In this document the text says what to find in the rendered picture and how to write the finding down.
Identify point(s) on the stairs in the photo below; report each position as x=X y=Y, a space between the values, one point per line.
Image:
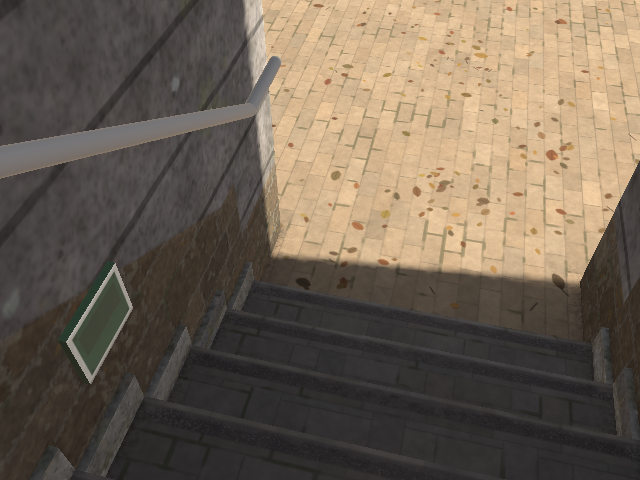
x=304 y=385

